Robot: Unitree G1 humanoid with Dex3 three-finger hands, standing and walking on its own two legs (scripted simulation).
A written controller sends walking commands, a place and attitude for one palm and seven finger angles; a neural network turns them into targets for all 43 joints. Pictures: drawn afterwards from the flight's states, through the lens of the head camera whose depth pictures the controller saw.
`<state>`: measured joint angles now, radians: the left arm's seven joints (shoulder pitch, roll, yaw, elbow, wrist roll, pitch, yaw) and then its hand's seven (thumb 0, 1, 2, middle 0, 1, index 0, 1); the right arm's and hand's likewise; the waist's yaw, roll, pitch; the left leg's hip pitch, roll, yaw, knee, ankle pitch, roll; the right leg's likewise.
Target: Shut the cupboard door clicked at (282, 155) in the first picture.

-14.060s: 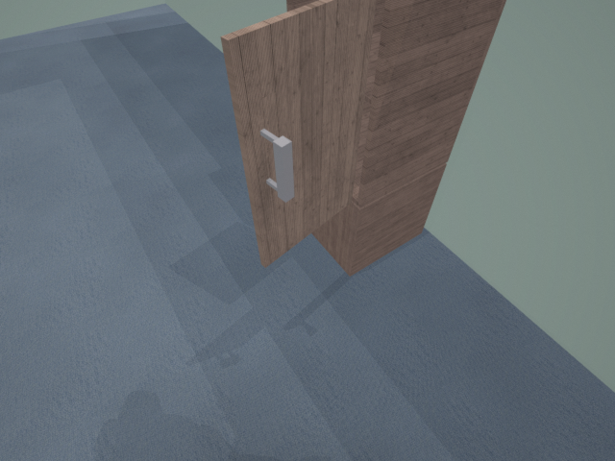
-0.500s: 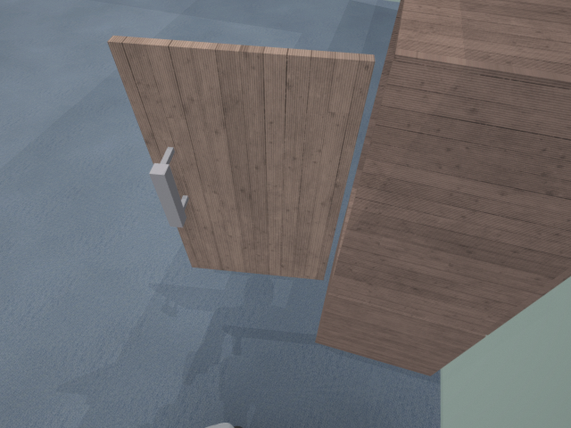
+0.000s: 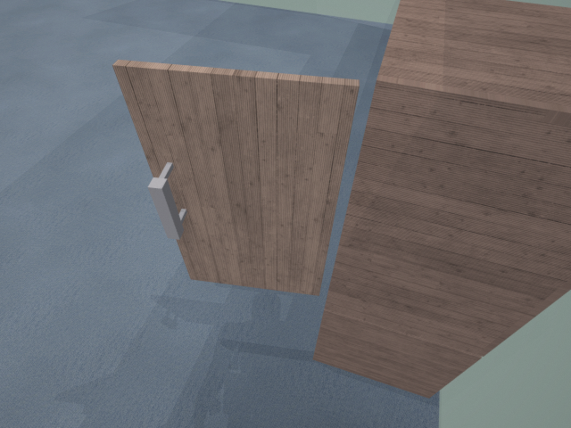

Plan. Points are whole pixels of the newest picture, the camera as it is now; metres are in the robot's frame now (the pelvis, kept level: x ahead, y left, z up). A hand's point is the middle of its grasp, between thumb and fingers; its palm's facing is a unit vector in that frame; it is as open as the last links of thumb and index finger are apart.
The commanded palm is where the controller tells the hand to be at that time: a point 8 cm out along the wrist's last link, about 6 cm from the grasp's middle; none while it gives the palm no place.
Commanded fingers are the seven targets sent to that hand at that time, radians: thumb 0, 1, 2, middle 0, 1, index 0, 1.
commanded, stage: look again from close up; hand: left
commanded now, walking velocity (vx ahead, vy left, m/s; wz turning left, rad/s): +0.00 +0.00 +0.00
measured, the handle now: (171, 201) +0.49 +0.25 +0.00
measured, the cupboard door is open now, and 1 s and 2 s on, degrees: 100 100 100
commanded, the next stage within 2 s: raise the hand and make a fist in 0.58 s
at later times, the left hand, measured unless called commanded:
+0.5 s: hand out of the picture +0.02 +0.19 -0.18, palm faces +0.00 -0.97 -0.24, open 7.4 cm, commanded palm none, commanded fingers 0.00 0.90 0.90 -0.20 -0.30 -0.20 -0.30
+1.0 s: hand (175, 390) +0.17 +0.16 -0.02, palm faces -0.03 -1.00 +0.00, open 6.7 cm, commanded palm +0.11 +0.23 -0.06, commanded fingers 0.00 0.90 0.90 -0.49 -0.62 -0.49 -0.62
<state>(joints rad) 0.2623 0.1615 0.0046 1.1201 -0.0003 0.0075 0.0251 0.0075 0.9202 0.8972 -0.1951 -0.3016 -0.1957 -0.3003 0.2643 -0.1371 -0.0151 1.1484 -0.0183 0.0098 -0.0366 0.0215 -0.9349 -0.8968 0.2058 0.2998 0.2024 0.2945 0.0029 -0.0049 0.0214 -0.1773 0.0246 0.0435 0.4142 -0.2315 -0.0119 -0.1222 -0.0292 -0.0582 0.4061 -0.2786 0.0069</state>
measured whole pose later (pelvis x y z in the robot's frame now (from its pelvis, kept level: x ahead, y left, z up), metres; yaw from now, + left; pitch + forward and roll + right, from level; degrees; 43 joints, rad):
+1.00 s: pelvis -0.04 -0.01 -0.06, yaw +0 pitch +9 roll +2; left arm 0.32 0.18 0.16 0.24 -0.25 -0.53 -0.32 0.01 0.91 0.90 -0.32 -0.44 -0.32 -0.44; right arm 0.17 -0.23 -0.06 0.65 0.01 -0.31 -0.01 0.01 -0.91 -0.90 0.21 0.30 0.20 0.29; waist -0.02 -0.04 -0.12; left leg -0.67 0.03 0.04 0.90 -0.38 -0.03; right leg -0.65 -0.05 -0.05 0.96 -0.47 -0.02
